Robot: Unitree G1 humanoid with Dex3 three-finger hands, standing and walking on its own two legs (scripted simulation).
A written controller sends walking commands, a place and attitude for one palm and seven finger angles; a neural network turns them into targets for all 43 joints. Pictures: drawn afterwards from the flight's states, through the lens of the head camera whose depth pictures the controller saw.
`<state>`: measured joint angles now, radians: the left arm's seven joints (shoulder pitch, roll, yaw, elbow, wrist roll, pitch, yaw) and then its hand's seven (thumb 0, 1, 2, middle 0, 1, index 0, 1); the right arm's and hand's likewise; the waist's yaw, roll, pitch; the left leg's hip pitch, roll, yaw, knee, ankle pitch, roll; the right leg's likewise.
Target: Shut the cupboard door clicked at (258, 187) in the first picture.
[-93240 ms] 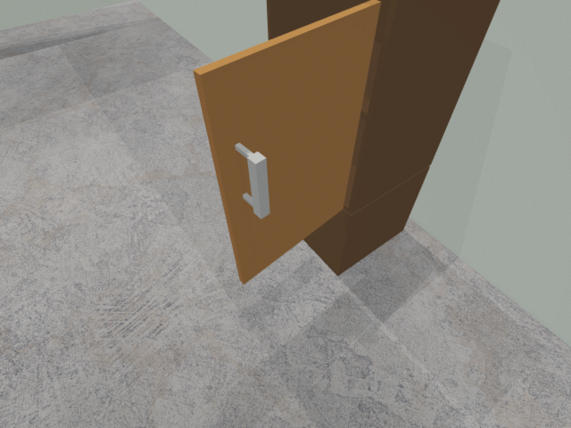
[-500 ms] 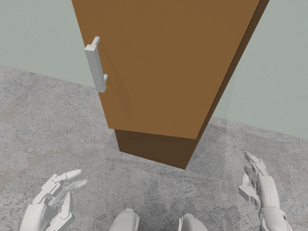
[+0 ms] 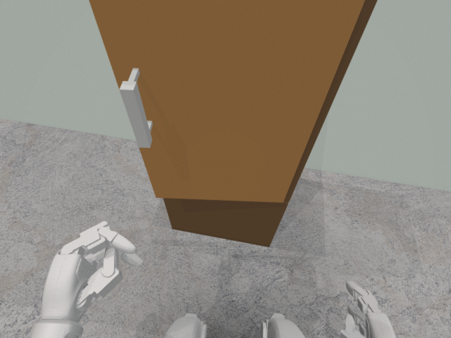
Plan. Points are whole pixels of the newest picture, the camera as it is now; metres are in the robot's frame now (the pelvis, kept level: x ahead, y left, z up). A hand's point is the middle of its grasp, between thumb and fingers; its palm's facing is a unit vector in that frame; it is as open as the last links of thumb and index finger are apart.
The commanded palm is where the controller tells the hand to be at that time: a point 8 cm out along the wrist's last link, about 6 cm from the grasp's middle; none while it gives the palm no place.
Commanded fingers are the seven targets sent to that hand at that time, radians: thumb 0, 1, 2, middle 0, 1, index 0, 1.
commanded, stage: raise the hand and make a fist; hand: left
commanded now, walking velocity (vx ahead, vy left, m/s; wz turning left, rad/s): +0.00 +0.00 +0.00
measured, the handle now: (140, 109) +0.49 +0.20 +0.11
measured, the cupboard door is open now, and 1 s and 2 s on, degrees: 9 9 9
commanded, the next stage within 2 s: bring the fist close to the handle in 0.92 s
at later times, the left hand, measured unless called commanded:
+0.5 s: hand (124, 233) +0.25 +0.16 +0.11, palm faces +0.04 -1.00 -0.07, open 3.1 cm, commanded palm +0.22 +0.22 +0.12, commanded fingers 0.00 0.90 0.90 -1.30 -1.50 -1.30 -1.50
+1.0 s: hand (130, 231) +0.25 +0.16 +0.11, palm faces +0.03 -1.00 -0.05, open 3.1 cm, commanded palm +0.22 +0.21 +0.12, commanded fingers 0.00 0.90 0.90 -1.30 -1.50 -1.30 -1.50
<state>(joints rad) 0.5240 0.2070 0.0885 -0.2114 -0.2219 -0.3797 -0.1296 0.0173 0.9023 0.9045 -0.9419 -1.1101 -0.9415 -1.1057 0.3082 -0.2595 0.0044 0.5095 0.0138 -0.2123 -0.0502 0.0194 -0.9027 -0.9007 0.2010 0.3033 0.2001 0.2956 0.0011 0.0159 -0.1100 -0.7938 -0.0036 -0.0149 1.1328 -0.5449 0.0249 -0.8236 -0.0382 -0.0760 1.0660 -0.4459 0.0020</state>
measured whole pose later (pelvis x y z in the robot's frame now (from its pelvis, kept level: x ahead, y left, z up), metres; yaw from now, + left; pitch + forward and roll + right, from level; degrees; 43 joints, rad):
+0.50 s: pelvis +0.03 -0.02 +0.03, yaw +1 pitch +8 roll -1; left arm 0.39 0.25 0.15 -0.15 -0.26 -0.23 -0.19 0.02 0.90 0.90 -1.29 -1.49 -1.29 -1.48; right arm 0.28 -0.23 0.05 0.48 0.03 -0.19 -0.06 0.02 -0.90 -0.90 0.20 0.30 0.20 0.30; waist 0.02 0.03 -0.10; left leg -0.60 0.02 -0.04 0.96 -0.51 -0.01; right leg -0.63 -0.01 -0.10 0.91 -0.43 -0.03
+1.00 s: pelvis +0.02 -0.03 +0.04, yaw +0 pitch +7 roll +0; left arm 0.35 0.22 0.15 -0.08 -0.26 -0.28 -0.21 0.02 0.90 0.90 -1.30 -1.50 -1.30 -1.50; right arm 0.27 -0.25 0.02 0.52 0.03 -0.20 -0.06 0.02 -0.90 -0.90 0.20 0.30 0.20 0.30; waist 0.01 0.03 -0.08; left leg -0.55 0.01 -0.03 0.90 -0.47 -0.01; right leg -0.60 -0.02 -0.09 0.88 -0.40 -0.03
